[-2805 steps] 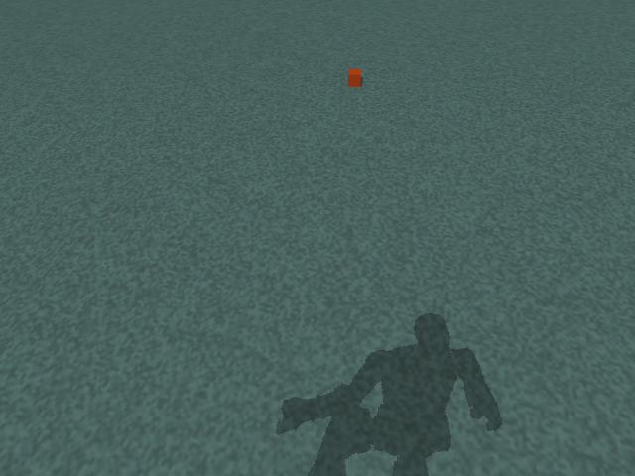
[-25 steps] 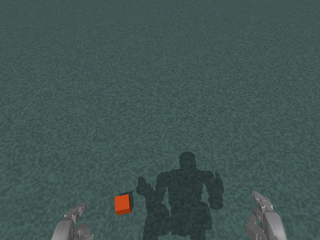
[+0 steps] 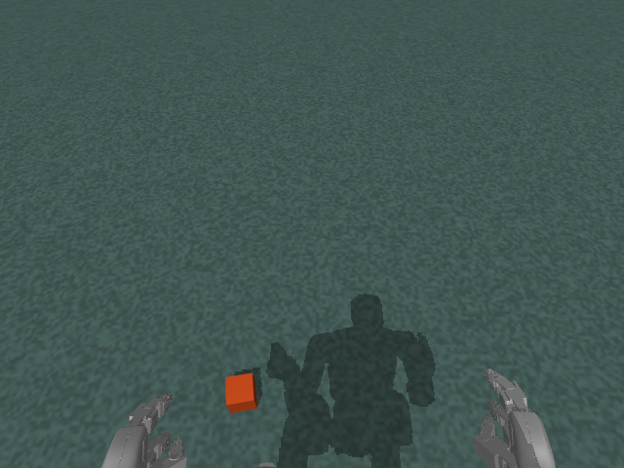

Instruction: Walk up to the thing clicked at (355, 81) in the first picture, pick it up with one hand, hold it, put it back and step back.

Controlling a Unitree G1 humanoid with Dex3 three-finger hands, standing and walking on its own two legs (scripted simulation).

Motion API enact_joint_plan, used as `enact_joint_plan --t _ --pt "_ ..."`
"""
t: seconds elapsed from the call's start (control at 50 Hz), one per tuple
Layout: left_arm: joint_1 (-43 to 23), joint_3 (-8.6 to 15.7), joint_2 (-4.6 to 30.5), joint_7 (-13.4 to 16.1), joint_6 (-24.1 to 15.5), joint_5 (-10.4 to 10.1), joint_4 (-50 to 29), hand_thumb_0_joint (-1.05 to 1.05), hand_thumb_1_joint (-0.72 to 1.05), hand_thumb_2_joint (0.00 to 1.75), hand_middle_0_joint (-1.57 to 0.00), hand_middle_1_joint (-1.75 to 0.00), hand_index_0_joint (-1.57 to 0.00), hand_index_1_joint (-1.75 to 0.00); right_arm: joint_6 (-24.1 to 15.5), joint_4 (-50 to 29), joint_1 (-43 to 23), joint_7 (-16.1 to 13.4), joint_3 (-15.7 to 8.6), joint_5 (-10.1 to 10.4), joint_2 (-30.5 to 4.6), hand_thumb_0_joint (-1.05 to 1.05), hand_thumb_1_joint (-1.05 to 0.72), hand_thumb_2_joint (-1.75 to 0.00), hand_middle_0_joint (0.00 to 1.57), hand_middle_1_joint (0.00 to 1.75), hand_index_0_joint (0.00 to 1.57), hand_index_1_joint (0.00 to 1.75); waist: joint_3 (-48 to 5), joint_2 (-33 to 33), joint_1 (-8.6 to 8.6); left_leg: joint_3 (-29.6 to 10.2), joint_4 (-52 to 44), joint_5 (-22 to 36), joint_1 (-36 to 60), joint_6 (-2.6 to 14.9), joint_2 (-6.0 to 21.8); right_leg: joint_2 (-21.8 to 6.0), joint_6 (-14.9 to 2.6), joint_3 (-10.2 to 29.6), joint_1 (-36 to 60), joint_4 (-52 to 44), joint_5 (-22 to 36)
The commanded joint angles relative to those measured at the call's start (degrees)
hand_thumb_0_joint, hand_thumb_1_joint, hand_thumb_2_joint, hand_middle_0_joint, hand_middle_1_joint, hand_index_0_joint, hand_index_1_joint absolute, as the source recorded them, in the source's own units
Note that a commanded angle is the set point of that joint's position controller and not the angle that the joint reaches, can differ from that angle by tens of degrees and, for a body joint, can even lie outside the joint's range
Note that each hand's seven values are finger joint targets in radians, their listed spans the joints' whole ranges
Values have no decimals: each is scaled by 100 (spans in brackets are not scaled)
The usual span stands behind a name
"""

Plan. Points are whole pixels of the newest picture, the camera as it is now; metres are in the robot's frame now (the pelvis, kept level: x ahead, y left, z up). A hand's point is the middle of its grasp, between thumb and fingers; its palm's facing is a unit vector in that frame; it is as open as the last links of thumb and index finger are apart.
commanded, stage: home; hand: left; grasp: from above
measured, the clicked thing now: (241, 393) +0.45 +0.22 -0.68
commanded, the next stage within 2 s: stand in 1.44 s
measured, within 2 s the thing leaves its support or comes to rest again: neither
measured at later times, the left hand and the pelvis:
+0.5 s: hand (178, 466) +0.16 +0.18 -0.05, palm faces +0.04 -0.98 -0.20, open 8.3 cm; pelvis +0.00 +0.00 +0.00, yaw +0 degrees
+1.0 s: hand (181, 465) +0.16 +0.18 -0.05, palm faces +0.04 -0.98 -0.20, open 7.8 cm; pelvis +0.00 +0.00 +0.00, yaw +0 degrees
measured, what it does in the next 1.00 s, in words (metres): stands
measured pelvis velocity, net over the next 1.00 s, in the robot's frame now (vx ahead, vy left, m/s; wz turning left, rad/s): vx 0.00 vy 0.00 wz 0.00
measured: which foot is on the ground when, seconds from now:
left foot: down 0.00-1.00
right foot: down 0.00-1.00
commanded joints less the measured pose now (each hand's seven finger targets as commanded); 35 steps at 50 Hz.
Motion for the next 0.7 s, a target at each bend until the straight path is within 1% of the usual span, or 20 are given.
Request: enact_joint_plan --t 0.0,0.12,0.22,0.24,0.26,0.3,0.32,0.34,0.38,0.4,0.42,0.44,0.48,0.54,0.56,0.58,0.6,0.62,0.64,0.68 --pt "-95 341 606 29 -286 30 -1119 0 70 78 -18 -27 -18 -27 -326 -947 -380 -89 -301 16 -725 0 -90 -90 20 30 20 30 -610 27 -8 116 -855 1288 811 157 -154 156 -96 -127 176 -879 1297" --pt "-139 320 589 10 -289 45 -1067 0 69 78 -18 -27 -18 -26 -340 -943 -416 -68 -305 16 -739 0 -90 -90 20 30 20 30 -358 85 22 59 -1019 827 694 137 -125 183 -112 -172 17 -895 852" --pt "-130 328 597 -9 -287 13 -1096 0 74 80 -18 -27 -18 -27 -364 -929 -395 -73 -306 18 -750 0 -90 -90 20 30 20 30 -460 34 -29 75 -954 1052 796 148 -113 188 -105 -156 69 -862 1044" --pt "-136 394 659 7 -287 20 -1118 0 72 79 -18 -27 -18 -27 -361 -891 -359 -72 -325 19 -762 0 -90 -90 20 30 20 30 -491 112 8 88 -950 1091 808 137 -113 180 -114 -152 92 -842 1063" --pt "-124 328 603 2 -287 37 -1069 0 76 82 -19 -28 -19 -28 -354 -904 -381 -77 -315 17 -747 0 -90 -90 20 30 20 30 -527 76 -8 84 -932 1145 804 138 -117 175 -124 -148 102 -838 1101" --pt "-52 320 581 3 -280 35 -998 0 69 78 -18 -26 -18 -26 -341 -920 -389 -72 -309 13 -735 0 -90 -90 20 30 20 30 -470 12 25 89 -913 1139 754 142 -123 176 -114 -147 105 -862 1096" --pt "-111 303 587 2 -291 24 -1058 0 73 80 -18 -27 -18 -27 -351 -932 -403 -66 -319 18 -765 0 -90 -90 20 30 20 30 -423 -12 -17 77 -953 1066 750 148 -109 184 -114 -160 88 -857 1037" --pt "-187 339 619 4 -304 22 -1125 0 73 80 -18 -27 -18 -27 -352 -913 -417 -64 -307 14 -741 0 -90 -90 20 30 20 30 -399 88 31 66 -975 1001 717 137 -108 181 -116 -162 73 -847 984" --pt "-196 344 660 -10 -289 40 -1080 0 74 81 -18 -27 -18 -27 -345 -887 -396 -65 -332 11 -792 0 -90 -90 20 30 20 30 -375 153 -15 16 -1053 771 742 132 -90 187 -125 -161 -12 -848 791" --pt "-182 257 573 -18 -271 41 -1075 0 75 81 -18 -27 -18 -27 -347 -939 -409 -60 -298 17 -738 0 -90 -90 20 30 20 30 -409 178 -27 18 -1030 868 778 128 -95 181 -122 -162 -11 -848 884" --pt "-105 356 627 -16 -271 12 -1041 0 78 83 -19 -28 -19 -28 -352 -890 -381 -65 -330 16 -767 0 -90 -90 20 30 20 30 -476 56 -11 39 -989 930 774 139 -100 178 -116 -154 65 -856 912" --pt "-153 311 624 -10 -267 22 -1031 0 73 80 -18 -27 -18 -27 -348 -902 -406 -63 -318 17 -763 0 -90 -90 20 30 20 30 -367 54 -17 65 -988 889 722 146 -106 184 -108 -152 2 -882 884" --pt "-191 374 684 -12 -288 -5 -1096 0 77 82 -19 -28 -19 -28 -336 -913 -417 -71 -307 24 -758 0 -90 -90 20 30 20 30 -353 -32 -7 100 -939 852 654 169 -133 161 -93 -129 41 -945 870" --pt "-181 298 612 -11 -294 13 -1132 0 75 81 -18 -27 -18 -27 -341 -950 -419 -70 -307 25 -746 0 -90 -90 20 30 20 30 -430 29 -2 110 -944 889 718 160 -129 161 -107 -126 37 -907 899" --pt "-127 352 653 -3 -289 22 -1049 0 75 81 -18 -27 -18 -27 -340 -921 -420 -78 -328 17 -762 0 -90 -90 20 30 20 30 -409 16 -2 95 -951 806 671 159 -128 163 -106 -128 20 -905 819" --pt "-153 284 596 -8 -277 18 -1067 0 76 82 -19 -28 -19 -28 -341 -955 -430 -68 -302 26 -736 0 -90 -90 20 30 20 30 -389 -23 -7 94 -951 818 647 161 -130 159 -106 -139 33 -915 839" --pt "-163 384 685 -8 -288 13 -1117 0 79 84 -19 -28 -19 -28 -341 -929 -390 -68 -321 21 -762 0 -90 -90 20 30 20 30 -417 51 10 105 -953 802 688 161 -129 157 -113 -118 31 -911 825" --pt "-89 303 622 -5 -277 34 -1067 0 77 83 -19 -28 -19 -28 -343 -928 -380 -80 -325 20 -756 0 -90 -90 20 30 20 30 -530 106 -18 90 -953 934 775 147 -118 160 -123 -126 47 -853 927" --pt "-231 301 648 -3 -309 37 -1217 0 75 81 -18 -27 -18 -27 -349 -934 -401 -73 -324 17 -750 0 -90 -90 20 30 20 30 -479 136 -4 86 -970 947 763 139 -107 171 -126 -134 33 -844 927" --pt "-72 363 655 3 -284 25 -1058 0 78 83 -19 -28 -19 -28 -345 -930 -375 -83 -338 20 -778 0 -90 -90 20 30 20 30 -448 50 13 72 -964 950 712 145 -106 168 -127 -140 42 -843 924"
